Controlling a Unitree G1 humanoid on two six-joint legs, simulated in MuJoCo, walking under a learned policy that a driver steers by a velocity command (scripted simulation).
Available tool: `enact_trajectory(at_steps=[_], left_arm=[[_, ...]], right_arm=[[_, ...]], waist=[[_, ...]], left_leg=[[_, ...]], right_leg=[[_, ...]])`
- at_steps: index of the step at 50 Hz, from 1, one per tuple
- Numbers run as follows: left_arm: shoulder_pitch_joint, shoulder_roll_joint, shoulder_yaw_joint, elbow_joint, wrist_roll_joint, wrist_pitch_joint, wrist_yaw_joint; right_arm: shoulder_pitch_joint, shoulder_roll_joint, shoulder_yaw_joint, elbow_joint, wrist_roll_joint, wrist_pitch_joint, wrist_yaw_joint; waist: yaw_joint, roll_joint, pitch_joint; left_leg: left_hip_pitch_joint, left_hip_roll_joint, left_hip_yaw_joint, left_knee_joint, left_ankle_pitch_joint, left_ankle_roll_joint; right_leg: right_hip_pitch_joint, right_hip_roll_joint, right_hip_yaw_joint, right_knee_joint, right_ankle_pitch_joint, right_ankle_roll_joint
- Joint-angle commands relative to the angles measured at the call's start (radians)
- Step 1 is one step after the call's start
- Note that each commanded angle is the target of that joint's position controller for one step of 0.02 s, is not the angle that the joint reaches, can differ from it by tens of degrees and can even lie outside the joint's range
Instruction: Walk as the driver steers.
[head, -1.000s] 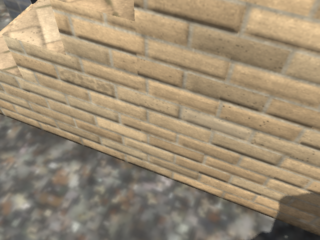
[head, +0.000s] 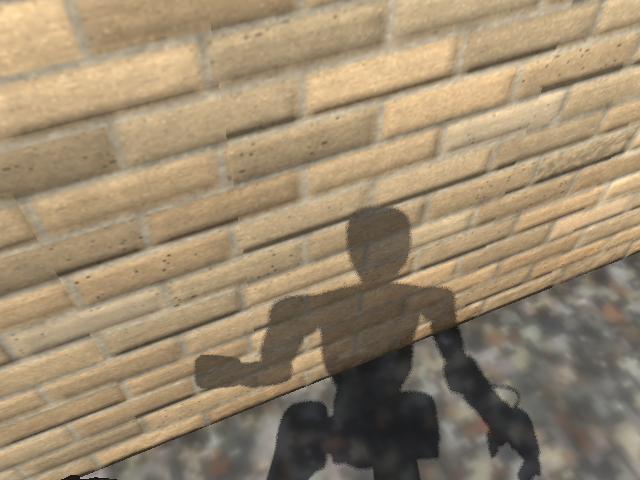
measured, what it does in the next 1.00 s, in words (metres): steps on the spot, turning left: right foot, then left foot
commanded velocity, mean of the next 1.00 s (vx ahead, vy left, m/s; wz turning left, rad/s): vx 0.04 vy -0.02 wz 0.63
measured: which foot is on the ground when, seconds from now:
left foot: down 0.00-0.10, up 0.12-0.68, down 0.70-1.00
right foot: up 0.00-0.08, down 0.10-0.68, up 0.70-0.98, down 1.00-1.00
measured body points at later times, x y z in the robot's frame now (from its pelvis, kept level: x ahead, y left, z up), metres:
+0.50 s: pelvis +0.02 -0.10 +0.01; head +0.07 -0.08 +0.45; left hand +0.04 +0.23 -0.08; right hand +0.34 -0.24 -0.06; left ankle -0.01 +0.04 -0.67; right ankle +0.02 -0.19 -0.73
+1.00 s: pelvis +0.00 -0.03 -0.01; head +0.03 -0.01 +0.44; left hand -0.13 +0.26 -0.12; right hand +0.31 -0.13 -0.09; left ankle -0.05 +0.04 -0.73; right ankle +0.08 -0.08 -0.73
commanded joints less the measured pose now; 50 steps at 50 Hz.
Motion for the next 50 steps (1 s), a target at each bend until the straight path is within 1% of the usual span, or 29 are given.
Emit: enact_trajectory(at_steps=[1, 3, 4, 5, 6, 7, 8, 10, 12, 13, 15, 19, 21, 28, 30, 33, 34, 35, 36, 37, 38, 39, 40, 41, 42, 43, 46, 48, 50], left_arm=[[0.094, 0.032, 0.017, -0.076, -0.006, -0.019, 0.013], [0.216, 0.038, 0.037, -0.016, -0.033, -0.026, 0.007], [0.244, 0.048, 0.049, 0.007, -0.053, -0.024, 0.01], [0.272, 0.088, 0.055, 0.017, -0.042, -0.024, 0.01], [0.23, 0.213, 0.074, -0.009, -0.01, -0.017, 0.012], [0.201, 0.208, 0.077, -0.025, 0.009, -0.018, 0.01], [0.139, 0.155, 0.062, -0.032, 0.005, -0.021, 0.016], [0.034, 0.087, 0.042, -0.02, -0.029, -0.037, 0.043], [0.01, 0.082, 0.044, -0.01, -0.039, -0.061, 0.065], [-0.007, 0.095, 0.048, -0.029, -0.067, -0.096, 0.079], [0.039, 0.122, 0.063, 0.01, -0.065, -0.104, 0.11], [0.052, 0.118, 0.067, 0.04, -0.053, -0.067, 0.127], [0.048, 0.148, 0.075, 0.051, -0.035, -0.05, 0.128], [-0.003, 0.184, 0.092, 0.085, -0.056, -0.039, 0.108], [-0.019, 0.193, 0.098, 0.094, -0.066, -0.038, 0.101], [-0.028, 0.167, 0.093, 0.109, -0.096, -0.041, 0.093], [0.003, 0.142, 0.086, 0.125, -0.085, -0.049, 0.085], [-0.04, 0.121, 0.076, 0.084, -0.048, -0.059, 0.083], [-0.102, 0.031, 0.041, -0.006, 0.005, -0.082, 0.086], [0.17, -0.09, 0.019, -0.029, 0.049, -0.119, 0.053], [-0.205, 0.181, 0.061, -0.017, -0.063, -0.102, 0.068], [-0.161, 0.171, 0.069, -0.012, -0.071, -0.091, 0.09], [-0.062, 0.182, 0.066, 0.049, -0.045, -0.077, 0.116], [0.003, 0.153, 0.062, 0.079, -0.031, -0.067, 0.123], [0.221, 0.176, 0.074, 0.167, -0.055, -0.059, 0.165], [0.245, 0.159, 0.067, 0.198, -0.054, -0.061, 0.18], [0.128, 0.105, 0.035, 0.162, -0.064, -0.069, 0.191], [0.164, 0.096, 0.022, 0.16, -0.077, -0.075, 0.182], [0.243, 0.131, 0.033, 0.191, -0.055, -0.077, 0.171]], right_arm=[[-0.177, -0.252, -0.068, -0.154, 0.0, -0.007, -0.004], [-0.189, -0.222, -0.069, -0.185, 0.003, 0.007, -0.004], [-0.158, -0.163, -0.051, -0.183, 0.009, 0.009, 0.002], [-0.101, -0.086, -0.029, -0.185, -0.005, 0.013, 0.014], [-0.078, -0.039, -0.019, -0.22, -0.023, 0.011, 0.007], [-0.089, -0.069, -0.012, -0.238, -0.002, 0.003, 0.001], [-0.122, -0.093, -0.017, -0.231, -0.002, 0.007, -0.003], [-0.117, -0.108, -0.025, -0.196, -0.017, 0.026, -0.007], [-0.088, -0.075, -0.011, -0.198, -0.015, 0.034, 0.014], [-0.132, -0.069, -0.005, -0.212, 0.002, 0.041, 0.046], [-0.197, -0.037, 0.011, -0.272, 0.004, 0.049, 0.071], [-0.328, -0.026, 0.017, -0.339, 0.007, 0.064, 0.111], [-0.354, -0.014, 0.023, -0.355, 0.006, 0.055, 0.132], [-0.432, 0.002, 0.027, -0.368, 0.021, 0.049, 0.162], [-0.415, -0.018, 0.013, -0.362, 0.028, 0.05, 0.168], [-0.32, -0.049, -0.018, -0.324, 0.015, 0.054, 0.16], [-0.242, -0.101, -0.047, -0.3, 0.005, 0.054, 0.141], [-0.135, -0.21, -0.085, -0.283, 0.0, 0.051, 0.122], [-0.171, -0.328, -0.1, -0.305, -0.051, 0.042, 0.116], [0.055, -0.137, -0.048, -0.247, -0.117, -0.009, 0.136], [-0.257, -0.251, -0.09, -0.321, -0.047, -0.002, 0.143], [-0.344, -0.224, -0.079, -0.339, -0.01, 0.003, 0.124], [-0.421, -0.149, -0.047, -0.34, 0.005, 0.02, 0.105], [-0.429, -0.107, -0.029, -0.338, -0.002, 0.023, 0.1], [-0.405, -0.101, -0.023, -0.322, -0.028, 0.068, 0.132], [-0.39, -0.069, -0.01, -0.318, -0.048, 0.08, 0.153], [-0.28, -0.046, 0.008, -0.292, -0.063, 0.076, 0.171], [-0.28, -0.018, 0.023, -0.28, -0.058, 0.068, 0.174], [-0.287, 0.054, 0.047, -0.276, -0.065, 0.062, 0.17]], waist=[[0.114, 0.254, 0.005], [0.137, 0.233, -0.007], [0.137, 0.146, -0.02], [0.115, -0.058, -0.086], [0.062, -0.301, -0.115], [0.069, -0.403, -0.12], [0.034, -0.309, -0.051], [-0.029, -0.101, -0.043], [-0.049, -0.058, -0.074], [-0.014, 0.019, -0.08], [0.007, 0.002, -0.15], [0.064, -0.06, -0.125], [0.076, -0.08, -0.118], [0.08, -0.111, -0.134], [0.064, -0.141, -0.151], [0.006, -0.143, -0.175], [-0.033, -0.073, -0.178], [-0.081, 0.122, -0.158], [-0.009, 0.285, -0.251], [0.019, 0.251, -0.61], [-0.033, 0.103, -0.187], [0.023, 0.072, -0.148], [0.065, 0.053, -0.158], [0.086, 0.073, -0.193], [0.118, 0.166, -0.205], [0.1, 0.203, -0.176], [0.003, 0.218, -0.071], [0.035, 0.219, -0.053], [0.083, 0.107, -0.029]], left_leg=[[-0.205, 0.108, -0.171, -0.289, -0.06, 0.125], [-0.254, 0.088, -0.153, -0.239, -0.076, 0.111], [-0.255, 0.036, -0.118, -0.104, -0.156, 0.103], [-0.328, -0.059, -0.005, 0.168, -0.323, 0.077], [-0.475, -0.152, 0.132, 0.441, -0.436, 0.035], [-0.436, -0.062, 0.149, 0.654, -0.457, 0.032], [-0.452, -0.036, 0.141, 0.762, -0.398, 0.043], [-0.428, -0.016, 0.128, 0.856, -0.268, 0.034], [-0.383, 0.008, 0.136, 0.8, -0.18, 0.022], [-0.46, 0.036, 0.042, 0.745, -0.134, 0.013], [-0.509, 0.043, 0.038, 0.705, -0.149, 0.001], [-0.492, 0.04, 0.109, 0.601, -0.149, -0.008], [-0.471, 0.046, 0.136, 0.563, -0.146, -0.003], [-0.285, 0.036, 0.235, 0.326, -0.117, 0.038], [-0.214, 0.028, 0.25, 0.253, -0.13, 0.067], [-0.033, -0.02, 0.277, 0.062, -0.064, 0.137], [0.134, -0.068, 0.256, -0.025, 0.065, 0.183], [0.386, 0.066, 0.007, -0.024, 0.689, 0.263], [0.51, 0.275, -0.408, 0.001, 0.975, 0.466], [0.633, 0.361, -0.418, -0.102, 0.674, 0.559], [0.365, 0.289, -0.404, -0.145, 0.495, 0.492], [0.301, 0.246, -0.28, -0.144, 0.48, 0.417], [0.208, 0.209, -0.167, -0.131, 0.521, 0.357], [0.112, 0.172, -0.075, -0.125, 0.584, 0.329], [0.025, 0.019, 0.119, -0.105, 0.418, 0.365], [-0.023, -0.04, 0.168, -0.118, 0.204, 0.337], [-0.062, 0.012, 0.094, -0.161, -0.082, 0.363], [-0.079, 0.039, 0.091, -0.114, -0.171, 0.354], [-0.17, -0.021, 0.153, 0.061, -0.28, 0.276]], right_leg=[[0.293, -0.04, -0.032, -0.308, -0.047, 0.002], [0.5, -0.049, -0.06, -0.543, 0.148, -0.022], [0.545, -0.052, -0.059, -0.674, 0.126, -0.04], [0.639, -0.142, 0.013, -0.736, 0.139, -0.069], [0.526, -0.346, 0.223, -0.744, 0.261, -0.205], [0.362, -0.357, 0.294, -0.858, 0.139, -0.29], [0.302, -0.338, 0.255, -0.882, 0.119, -0.269], [0.3, -0.296, 0.056, -0.796, 0.43, -0.213], [0.354, -0.292, -0.056, -0.722, 0.784, -0.211], [0.459, -0.409, 0.055, -0.691, 1.018, -0.186], [0.597, -0.463, 0.047, -0.682, 1.049, -0.192], [0.616, -0.446, -0.055, -0.733, 0.936, -0.245], [0.61, -0.425, -0.127, -0.739, 0.934, -0.235], [0.565, -0.402, -0.292, -0.716, 0.885, -0.194], [0.561, -0.412, -0.317, -0.683, 0.874, -0.176], [0.505, -0.408, -0.378, -0.544, 0.801, -0.109], [0.382, -0.35, -0.411, -0.403, 0.731, -0.057], [0.045, -0.266, -0.417, -0.126, 0.18, 0.019], [-0.273, -0.126, -0.282, 0.105, -0.339, 0.097], [-0.094, -0.13, 0.013, -0.026, -0.352, 0.061], [-0.296, -0.113, -0.084, 0.102, -0.256, 0.086], [-0.323, -0.149, -0.065, 0.093, -0.136, 0.075], [-0.238, -0.174, -0.061, 0.062, -0.034, 0.082], [-0.11, -0.163, -0.084, 0.053, 0.041, 0.089], [0.073, -0.101, -0.206, -0.049, 0.035, 0.048], [0.139, -0.11, -0.241, -0.141, 0.106, 0.03], [0.168, -0.115, -0.261, -0.234, 0.106, -0.016], [0.233, -0.134, -0.223, -0.325, 0.123, -0.058], [0.387, -0.139, -0.165, -0.487, 0.127, -0.082]])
